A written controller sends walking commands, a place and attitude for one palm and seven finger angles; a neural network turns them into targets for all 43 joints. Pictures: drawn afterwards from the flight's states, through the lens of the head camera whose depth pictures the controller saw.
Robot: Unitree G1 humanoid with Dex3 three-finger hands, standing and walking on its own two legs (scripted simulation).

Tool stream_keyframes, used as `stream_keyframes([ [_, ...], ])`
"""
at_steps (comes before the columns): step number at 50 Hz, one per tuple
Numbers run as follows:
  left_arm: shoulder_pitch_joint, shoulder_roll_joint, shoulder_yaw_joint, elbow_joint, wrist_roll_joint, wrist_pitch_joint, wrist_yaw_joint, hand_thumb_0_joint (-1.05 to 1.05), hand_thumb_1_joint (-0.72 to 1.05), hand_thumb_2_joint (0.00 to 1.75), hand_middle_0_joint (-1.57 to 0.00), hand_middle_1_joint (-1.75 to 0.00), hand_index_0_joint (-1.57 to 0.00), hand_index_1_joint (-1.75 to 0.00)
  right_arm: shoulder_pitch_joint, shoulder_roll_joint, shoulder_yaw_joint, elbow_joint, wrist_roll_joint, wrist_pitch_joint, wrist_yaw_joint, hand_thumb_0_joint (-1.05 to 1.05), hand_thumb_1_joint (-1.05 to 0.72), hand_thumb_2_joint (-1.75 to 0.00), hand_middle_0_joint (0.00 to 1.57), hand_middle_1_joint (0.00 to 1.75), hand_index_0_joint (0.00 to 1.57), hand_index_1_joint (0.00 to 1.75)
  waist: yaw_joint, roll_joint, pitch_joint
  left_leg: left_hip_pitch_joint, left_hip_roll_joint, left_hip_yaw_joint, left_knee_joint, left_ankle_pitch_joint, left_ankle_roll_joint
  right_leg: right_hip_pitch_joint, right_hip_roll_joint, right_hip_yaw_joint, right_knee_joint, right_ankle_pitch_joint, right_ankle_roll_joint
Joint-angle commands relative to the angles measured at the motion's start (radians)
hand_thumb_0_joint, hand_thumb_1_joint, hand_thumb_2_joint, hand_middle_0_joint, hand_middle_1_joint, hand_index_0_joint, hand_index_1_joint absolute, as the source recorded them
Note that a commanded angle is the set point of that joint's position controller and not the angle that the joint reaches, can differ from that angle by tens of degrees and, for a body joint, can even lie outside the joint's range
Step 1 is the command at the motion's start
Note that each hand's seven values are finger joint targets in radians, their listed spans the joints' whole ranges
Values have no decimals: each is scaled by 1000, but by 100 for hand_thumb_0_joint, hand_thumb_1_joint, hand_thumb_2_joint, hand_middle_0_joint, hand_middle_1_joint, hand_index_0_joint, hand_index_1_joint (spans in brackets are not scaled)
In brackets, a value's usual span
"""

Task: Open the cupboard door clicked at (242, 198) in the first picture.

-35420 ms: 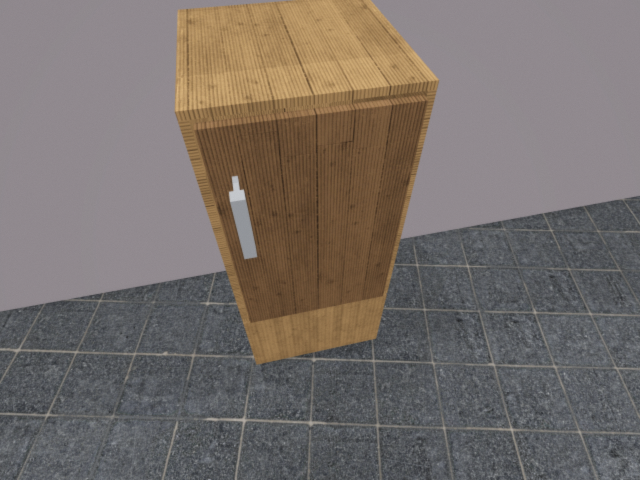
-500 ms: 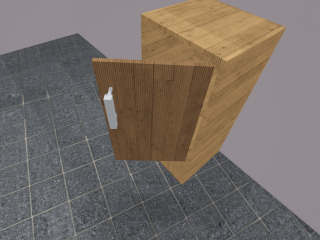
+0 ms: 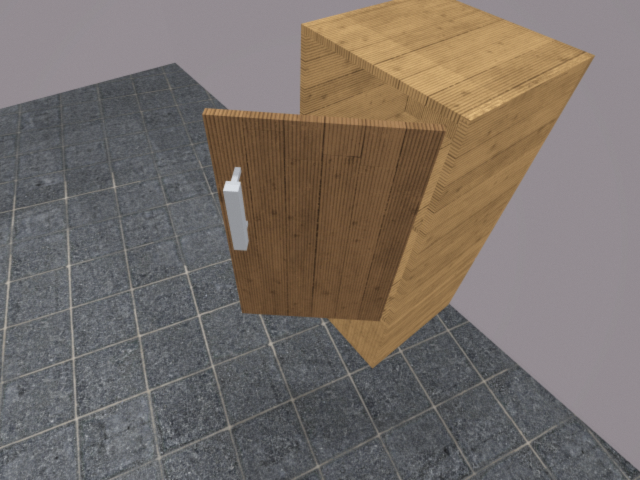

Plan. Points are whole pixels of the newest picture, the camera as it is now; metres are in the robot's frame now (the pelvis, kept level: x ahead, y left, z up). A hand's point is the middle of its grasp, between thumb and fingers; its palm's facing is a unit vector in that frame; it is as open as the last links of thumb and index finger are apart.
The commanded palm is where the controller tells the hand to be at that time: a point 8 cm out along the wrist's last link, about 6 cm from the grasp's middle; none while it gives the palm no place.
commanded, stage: come to a stop and stand still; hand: left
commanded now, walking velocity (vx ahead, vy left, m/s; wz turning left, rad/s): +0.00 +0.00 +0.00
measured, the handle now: (239, 209) +0.54 +0.18 -0.02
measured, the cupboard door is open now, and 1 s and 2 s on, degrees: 49 49 49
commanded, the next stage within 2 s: look again from close up in 0.70 s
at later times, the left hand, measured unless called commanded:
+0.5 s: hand out of the picture -0.07 +0.16 -0.17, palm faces +0.05 -0.98 -0.17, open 7.3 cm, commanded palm none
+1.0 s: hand out of the picture -0.03 +0.16 -0.17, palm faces +0.02 -0.98 -0.19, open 7.3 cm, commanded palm none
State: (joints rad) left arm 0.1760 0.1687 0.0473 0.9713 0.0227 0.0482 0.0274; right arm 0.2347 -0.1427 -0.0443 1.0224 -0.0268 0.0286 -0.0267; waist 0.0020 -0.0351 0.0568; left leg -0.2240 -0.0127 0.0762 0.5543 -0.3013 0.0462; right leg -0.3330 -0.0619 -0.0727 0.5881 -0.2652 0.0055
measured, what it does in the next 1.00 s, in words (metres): stands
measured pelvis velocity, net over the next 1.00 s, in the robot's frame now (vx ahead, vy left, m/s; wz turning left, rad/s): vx -0.03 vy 0.00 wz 0.01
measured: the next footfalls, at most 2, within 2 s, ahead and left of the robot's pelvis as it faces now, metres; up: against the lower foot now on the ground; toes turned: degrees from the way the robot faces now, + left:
none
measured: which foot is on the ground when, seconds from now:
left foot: down 0.00-1.00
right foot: down 0.00-1.00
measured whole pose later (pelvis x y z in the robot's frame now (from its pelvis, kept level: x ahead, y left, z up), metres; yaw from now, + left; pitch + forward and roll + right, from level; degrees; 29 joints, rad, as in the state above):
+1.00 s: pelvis -0.03 +0.00 +0.00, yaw +0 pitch -1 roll +0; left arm 0.34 0.11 -0.01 1.08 0.02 -0.01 0.04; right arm 0.35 -0.13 -0.01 1.04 -0.02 -0.01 -0.01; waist -0.02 0.03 -0.01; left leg -0.28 -0.01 0.07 0.56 -0.27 0.05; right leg -0.28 -0.04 -0.04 0.56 -0.26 0.01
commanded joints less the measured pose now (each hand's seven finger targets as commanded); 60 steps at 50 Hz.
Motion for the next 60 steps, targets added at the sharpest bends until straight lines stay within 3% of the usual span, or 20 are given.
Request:
stream_keyframes([
  [1,68,52,6,-15,3,-15,-1,0,90,90,-20,-30,-20,-30,-27,-127,-8,-50,1,-35,-11,0,-90,-90,20,30,20,30,34,167,-8,-95,228,-224,-304,233,82,89,-1,51,67,-55,0],
  [3,102,46,-4,9,-1,-30,0,0,90,90,-20,-30,-20,-30,-2,-129,-7,-32,6,-40,-13,0,-90,-90,20,30,20,30,34,119,-49,18,194,-178,-216,390,65,111,-6,55,-91,34,3],
  [4,117,54,-5,24,-2,-40,2,0,90,90,-20,-30,-20,-30,15,-116,-7,-24,10,-43,-13,0,-90,-90,20,30,20,30,27,81,-58,44,163,-158,-181,428,40,136,-17,80,-158,161,-3],
  [6,120,76,-9,44,-4,-47,7,0,90,90,-20,-30,-20,-30,52,-109,-4,-9,16,-46,-9,0,-90,-90,20,30,20,30,3,73,-94,59,135,-135,-185,395,2,178,-57,106,-165,260,-16],
  [7,120,78,-10,53,-4,-50,7,0,90,90,-20,-30,-20,-30,47,-112,-4,-1,15,-42,-7,0,-90,-90,20,30,20,30,-1,15,-117,79,134,-120,-171,374,-8,181,-55,113,-167,278,-18],
  [9,108,73,-15,61,-5,-48,8,0,90,90,-20,-30,-20,-30,45,-115,0,13,16,-40,-6,0,-90,-90,20,30,20,30,-6,-1,-93,76,134,-120,-201,280,-12,163,-53,108,-186,213,-14],
  [11,117,67,-19,73,-4,-44,6,0,90,90,-20,-30,-20,-30,34,-117,6,23,16,-37,-3,0,-90,-90,20,30,20,30,-1,37,-33,28,136,-135,-253,135,-10,137,-43,111,-216,101,-8],
  [13,133,64,-23,89,-1,-41,5,0,90,90,-20,-30,-20,-30,32,-117,7,31,14,-30,0,0,-90,-90,20,30,20,30,-2,31,29,-23,130,-151,-299,-35,-13,109,-39,113,-236,27,-8],
  [18,188,55,-23,110,3,-43,6,0,90,90,-20,-30,-20,-30,57,-116,6,44,12,-24,4,0,-90,-90,20,30,20,30,2,41,57,-72,124,-165,-334,-168,-9,89,-32,110,-247,-44,-5],
  [39,265,6,-19,125,0,-60,13,0,90,90,-20,-30,-20,-30,164,-45,11,82,11,-36,-4,0,-90,-90,20,30,20,30,2,17,31,-69,109,-136,-258,-70,-10,53,-33,134,-243,-50,-24],
  [40,292,56,-38,148,10,-69,48,0,90,90,-20,-30,-20,-30,22,-101,17,3,16,-44,10,0,-90,-90,20,30,20,30,44,15,81,-127,103,-47,-59,-38,-54,43,-61,113,-229,6,-31],
  [41,238,90,-28,92,2,-79,37,0,90,90,-20,-30,-20,-30,83,-49,21,-22,10,-34,19,0,-90,-90,20,30,20,30,-14,0,-34,-67,37,-62,-20,-86,-51,-5,-109,219,-282,-280,-63],
  [42,201,106,-22,67,0,-83,32,0,90,90,-20,-30,-20,-30,144,-50,20,-15,6,-34,22,0,-90,-90,20,30,20,30,-43,-4,-59,-20,40,-60,5,-58,-38,-69,-119,216,-279,-343,-80],
  [43,180,91,-23,54,-2,-87,30,0,90,90,-20,-30,-20,-30,182,-41,23,-7,7,-40,22,0,-90,-90,20,30,20,30,-57,36,-63,2,48,-77,-28,-16,-32,-89,-104,194,-242,-286,-86],
  [45,178,62,-29,49,-3,-85,22,0,90,90,-20,-30,-20,-30,179,-47,30,-16,4,-52,18,0,-90,-90,20,30,20,30,-41,141,-5,-73,93,-142,-140,-51,-14,-54,-38,125,-166,-189,-68],
  [47,211,36,-34,58,-2,-82,18,0,90,90,-20,-30,-20,-30,146,-73,30,-34,9,-58,13,0,-90,-90,20,30,20,30,-10,99,26,-166,124,-198,-224,-123,7,45,-6,88,-125,-82,-53],
  [49,211,32,-37,62,1,-80,15,0,90,90,-20,-30,-20,-30,128,-82,29,-38,9,-62,11,0,-90,-90,20,30,20,30,4,65,57,-197,120,-201,-253,-122,11,86,-8,84,-126,-30,-50],
  [53,203,45,-40,60,-4,-80,12,0,90,90,-20,-30,-20,-30,124,-100,32,-23,11,-63,10,0,-90,-90,20,30,20,30,1,22,67,-138,110,-174,-257,-78,5,78,-22,105,-162,-3,-46],
  [56,182,64,-37,51,-7,-85,12,0,90,90,-20,-30,-20,-30,123,-108,35,-11,11,-68,10,0,-90,-90,20,30,20,30,-4,-8,28,-75,102,-143,-227,45,1,98,-36,117,-176,48,-44],
  [60,166,80,-36,49,-8,-87,12,0,90,90,-20,-30,-20,-30,108,-117,38,4,13,-72,9,0,-90,-90,20,30,20,30,-5,1,-19,-17,102,-125,-205,151,-3,125,-46,120,-182,114,-42],
])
